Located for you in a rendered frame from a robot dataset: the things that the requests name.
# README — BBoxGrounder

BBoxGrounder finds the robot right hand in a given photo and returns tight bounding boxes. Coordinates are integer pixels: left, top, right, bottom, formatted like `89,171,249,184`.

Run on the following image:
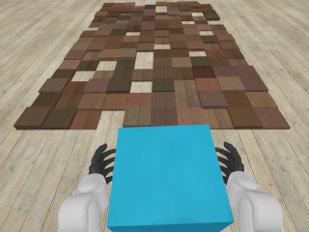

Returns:
214,141,244,186

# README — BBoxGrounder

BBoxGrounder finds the left robot forearm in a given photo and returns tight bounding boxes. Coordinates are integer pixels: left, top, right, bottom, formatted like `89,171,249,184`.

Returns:
58,173,109,232

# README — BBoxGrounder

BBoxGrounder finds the carton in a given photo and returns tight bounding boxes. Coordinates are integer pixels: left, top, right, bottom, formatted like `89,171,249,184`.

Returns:
106,124,235,232

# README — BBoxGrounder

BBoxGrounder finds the robot left hand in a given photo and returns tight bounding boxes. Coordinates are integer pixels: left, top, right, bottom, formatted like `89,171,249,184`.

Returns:
88,143,116,185

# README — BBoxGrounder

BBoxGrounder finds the right robot forearm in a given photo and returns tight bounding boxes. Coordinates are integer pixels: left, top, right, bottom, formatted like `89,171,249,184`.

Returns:
226,171,284,232

